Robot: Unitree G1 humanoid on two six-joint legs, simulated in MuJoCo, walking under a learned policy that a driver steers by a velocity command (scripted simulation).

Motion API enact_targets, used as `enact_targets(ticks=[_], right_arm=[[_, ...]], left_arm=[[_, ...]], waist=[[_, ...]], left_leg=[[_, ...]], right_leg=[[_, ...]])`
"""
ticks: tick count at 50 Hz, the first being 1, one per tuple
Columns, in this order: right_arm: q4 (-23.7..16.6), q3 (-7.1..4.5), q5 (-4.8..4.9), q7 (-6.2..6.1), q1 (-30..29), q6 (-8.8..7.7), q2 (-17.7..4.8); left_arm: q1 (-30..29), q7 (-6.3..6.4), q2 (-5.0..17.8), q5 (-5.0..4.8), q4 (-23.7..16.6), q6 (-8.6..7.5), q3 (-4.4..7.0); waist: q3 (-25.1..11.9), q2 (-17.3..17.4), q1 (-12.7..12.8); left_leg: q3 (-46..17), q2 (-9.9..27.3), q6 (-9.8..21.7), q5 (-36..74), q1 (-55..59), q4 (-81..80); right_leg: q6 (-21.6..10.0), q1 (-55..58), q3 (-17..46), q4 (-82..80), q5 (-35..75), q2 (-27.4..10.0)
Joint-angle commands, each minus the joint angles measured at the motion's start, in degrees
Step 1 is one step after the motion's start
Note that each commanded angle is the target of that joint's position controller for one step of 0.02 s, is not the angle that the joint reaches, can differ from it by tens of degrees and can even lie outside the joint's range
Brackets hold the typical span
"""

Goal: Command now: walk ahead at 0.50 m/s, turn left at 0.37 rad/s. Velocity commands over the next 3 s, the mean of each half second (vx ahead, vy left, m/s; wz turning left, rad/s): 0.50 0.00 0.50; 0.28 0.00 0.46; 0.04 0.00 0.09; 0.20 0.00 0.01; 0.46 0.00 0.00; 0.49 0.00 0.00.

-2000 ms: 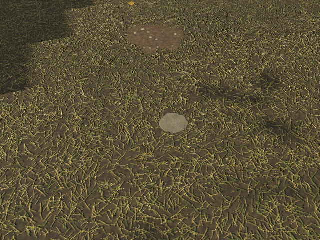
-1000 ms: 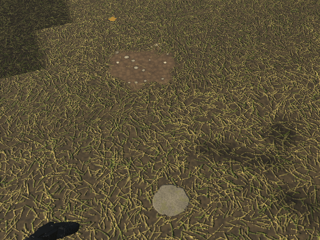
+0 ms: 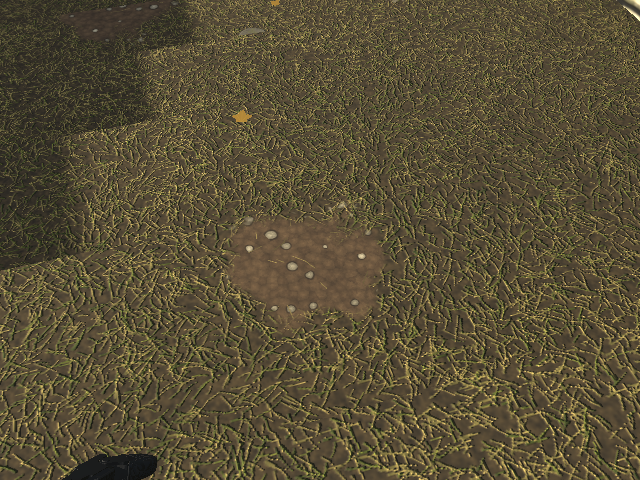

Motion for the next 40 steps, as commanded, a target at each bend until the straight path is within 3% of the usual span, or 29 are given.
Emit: enact_targets(ticks=[1,2,3,4,5,6,7,8,10,12,14,17,20,23,25,26,27,28,29,30,31,32,33,34,35,37,39,40], right_arm=[[-2.47,-2.74,0.30,-0.84,-0.16,0.56,-10.80],[-2.93,-2.45,0.25,-0.88,-0.93,0.83,-9.97],[-4.08,-1.49,-0.33,-0.79,-1.56,0.93,-7.42],[-5.49,0.00,-0.72,-0.69,5.00,0.18,-1.53],[-5.92,0.12,0.56,-0.46,6.28,-0.62,-2.37],[-6.51,-1.63,1.77,-0.54,1.58,-0.65,-8.18],[-7.69,-2.03,1.82,-0.73,-2.28,-0.38,-8.85],[-8.02,-2.25,1.17,-0.88,-3.51,0.00,-8.17],[-7.87,-2.64,0.75,-0.79,-1.45,1.45,-5.88],[-8.66,-2.50,0.76,-0.74,-2.02,2.67,-4.19],[-10.22,-2.53,0.37,-0.70,-4.64,3.19,-4.05],[-11.58,-2.08,0.07,0.25,-8.21,2.81,-3.18],[-14.12,-1.73,-0.17,1.73,-14.91,2.08,-3.21],[-16.19,-1.70,-0.24,2.78,-17.30,2.02,-2.85],[-17.05,-2.34,0.02,3.09,-16.17,2.38,-4.40],[-17.05,-2.91,-0.08,3.13,-14.25,2.48,-5.50],[-16.06,-3.82,-0.08,3.07,-9.00,2.59,-6.98],[-13.82,-5.67,0.02,2.57,-0.18,2.58,-10.11],[-12.50,-7.73,0.47,1.38,6.69,2.91,-16.34],[-15.33,-7.08,0.51,1.59,0.75,1.87,-20.24],[-16.80,-5.61,-0.11,2.48,1.42,0.87,-14.62],[-17.00,-4.69,-0.54,2.85,-1.86,0.20,-12.20],[-17.67,-4.34,-0.35,2.82,-5.72,0.02,-11.02],[-18.20,-3.75,-0.46,2.54,-8.45,0.19,-9.08],[-18.56,-3.31,-0.90,2.13,-9.33,0.34,-8.05],[-18.60,-3.15,-1.11,1.40,-9.71,0.45,-8.05],[-17.75,-3.55,-1.39,0.18,-8.38,1.13,-8.94],[-17.67,-3.45,-1.44,-0.40,-8.43,1.72,-8.80]], left_arm=[[0.36,-0.38,7.37,-0.28,-3.20,-1.57,2.23],[6.60,-0.12,9.08,-0.16,-1.38,-1.77,3.24],[15.61,0.28,11.93,0.78,0.30,-1.96,4.31],[22.22,0.59,16.79,1.38,1.16,-1.47,5.56],[23.48,0.25,14.01,0.50,1.73,-1.00,4.79],[19.86,0.37,9.62,0.05,1.43,-0.84,3.50],[15.97,0.55,7.76,0.20,1.12,-0.67,2.88],[12.39,0.51,6.08,0.61,1.22,-0.66,2.32],[8.76,0.45,4.70,1.31,1.79,-1.08,2.15],[8.15,0.56,5.29,1.25,2.58,-1.72,2.58],[9.03,0.90,6.74,1.37,3.67,-2.00,3.22],[9.91,1.44,8.23,1.32,4.63,-1.65,3.78],[11.37,2.07,9.64,1.16,5.46,-0.81,4.13],[14.40,2.26,11.48,0.62,6.98,0.30,4.85],[13.41,2.39,12.31,-0.41,7.06,1.10,5.24],[12.52,2.58,13.12,-0.71,6.92,1.48,5.48],[11.62,2.74,13.43,-1.14,6.77,1.92,5.56],[10.58,2.94,13.06,-1.16,6.87,2.13,5.23],[12.69,3.10,10.29,1.11,6.28,2.01,4.21],[18.71,2.04,2.94,2.84,3.71,0.35,2.09],[13.08,1.23,8.66,-0.15,2.69,-1.39,3.17],[8.85,1.22,10.97,-1.79,1.14,-1.87,3.84],[8.83,1.82,10.50,-0.60,1.53,-1.68,3.77],[9.75,2.49,10.85,0.74,2.28,-0.99,4.09],[10.82,2.77,11.21,0.78,2.23,-0.01,4.39],[9.91,3.33,9.16,0.71,1.10,1.70,4.15],[9.15,3.23,5.47,2.13,0.37,2.53,3.01],[9.13,3.09,4.96,2.25,0.20,2.68,2.64]], waist=[[0.41,7.54,4.71],[-3.25,7.06,7.99],[-11.14,4.82,12.00],[-20.99,-7.44,10.95],[-24.44,-15.32,11.07],[-14.50,-8.75,11.37],[-8.16,-5.64,10.45],[-3.95,-3.57,8.73],[-1.11,-5.84,5.61],[0.04,-4.29,4.86],[0.93,-2.16,4.95],[1.55,-1.21,5.80],[3.63,0.36,8.26],[2.63,-0.23,9.05],[2.40,-1.51,7.24],[1.12,-2.39,5.64],[-1.56,-2.56,2.47],[-5.69,-0.81,-2.52],[-9.28,9.76,-3.73],[-14.28,21.41,5.14],[-18.26,13.78,0.48],[-11.06,9.61,1.19],[-7.48,4.89,3.27],[-6.09,3.82,4.75],[-6.53,3.41,6.12],[-6.11,3.16,7.09],[-8.17,2.89,7.41],[-9.02,3.55,7.40]], left_leg=[[-11.53,16.54,8.02,24.67,-1.83,2.66],[-10.23,14.00,6.76,29.40,-2.94,9.35],[-7.80,10.26,4.82,24.55,-9.85,23.00],[-2.46,1.84,0.55,3.03,-29.95,44.46],[-6.33,0.81,0.18,-16.97,-39.91,54.61],[-7.76,4.31,0.48,-13.57,-44.34,58.96],[-5.81,6.66,0.61,-8.62,-44.60,58.50],[-5.48,8.41,0.34,-4.54,-42.47,55.93],[-5.81,10.92,-0.15,-0.17,-36.46,51.84],[-5.25,11.46,-0.59,2.32,-36.37,49.84],[-5.89,11.76,-1.06,6.85,-38.99,45.51],[-4.51,11.53,-1.00,15.54,-39.28,35.71],[-0.80,10.37,-0.29,20.94,-37.52,26.59],[2.17,9.10,0.35,18.11,-34.78,25.72],[3.45,7.80,1.96,11.45,-33.44,25.12],[5.42,5.83,3.03,7.58,-30.06,24.90],[7.43,3.17,4.43,6.01,-23.31,23.79],[7.64,0.52,6.68,9.83,-10.70,19.53],[-7.68,8.94,10.71,12.91,3.11,15.07],[-37.91,19.23,21.95,10.24,16.04,8.66],[-43.34,21.69,22.77,10.91,15.68,1.71],[-33.83,20.28,19.99,20.32,9.45,2.66],[-26.16,18.12,17.82,30.26,1.52,4.22],[-20.65,16.48,16.22,36.68,-4.68,4.66],[-18.71,15.21,15.55,38.65,-8.76,4.13],[-16.54,13.55,14.63,42.45,-11.29,3.53],[-13.26,12.94,14.59,55.29,-11.31,6.19],[-11.47,12.25,13.81,58.25,-11.36,7.09]], right_leg=[[-1.76,7.21,-0.62,-2.54,-4.45,1.71],[-3.23,16.13,-1.70,-4.05,-4.98,2.52],[-6.12,31.48,2.43,-1.25,-4.00,-2.79],[-13.13,54.07,22.19,-1.31,-9.40,-17.00],[-16.35,56.17,39.09,-10.33,-23.09,-21.60],[-13.55,48.62,32.80,-12.48,-30.79,-19.34],[-11.51,40.52,25.04,-13.80,-28.80,-17.41],[-10.67,33.19,19.00,-15.93,-23.95,-15.00],[-9.68,24.79,10.25,-19.11,-16.99,-11.96],[-10.44,22.49,5.05,-21.24,-12.00,-11.88],[-11.17,23.34,1.45,-22.03,-7.88,-12.27],[-10.36,25.39,-4.81,-21.95,-3.80,-11.34],[-9.43,26.22,-9.83,-21.22,0.17,-10.78],[-9.42,30.18,-12.24,-17.82,4.69,-12.34],[-8.39,32.98,-13.40,-13.59,12.47,-13.16],[-7.74,33.78,-14.08,-9.43,21.60,-13.24],[-6.93,33.53,-15.21,-1.69,29.80,-12.55],[-5.15,29.37,-16.70,10.52,30.10,-10.00],[-1.95,15.91,-17.62,30.92,4.21,-5.60],[1.13,-5.66,-7.43,48.82,-40.09,6.23],[0.25,-10.61,1.83,52.69,-38.17,5.16],[-0.68,-12.03,1.49,51.49,-32.95,2.95],[-0.60,-9.04,1.42,48.66,-28.93,0.47],[-0.15,-5.44,1.47,45.31,-26.68,-1.26],[-0.13,-1.48,2.29,42.66,-25.04,-2.18],[0.58,-0.09,1.81,36.17,-23.24,-1.81],[1.98,0.41,0.63,32.35,-18.24,-0.48],[2.30,0.81,0.56,30.49,-15.21,-0.17]])
Next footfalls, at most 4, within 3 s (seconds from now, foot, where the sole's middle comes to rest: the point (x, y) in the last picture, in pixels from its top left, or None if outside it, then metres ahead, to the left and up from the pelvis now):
0.06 right None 0.22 -0.14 -0.77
0.58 left None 0.41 0.17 -0.78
1.30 right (284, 399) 0.72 0.04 -0.94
1.76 left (201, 475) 0.50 0.21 -0.77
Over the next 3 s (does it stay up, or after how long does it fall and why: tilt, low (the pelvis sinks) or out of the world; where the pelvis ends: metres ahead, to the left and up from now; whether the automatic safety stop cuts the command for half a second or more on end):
stays up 1.12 0.31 -0.16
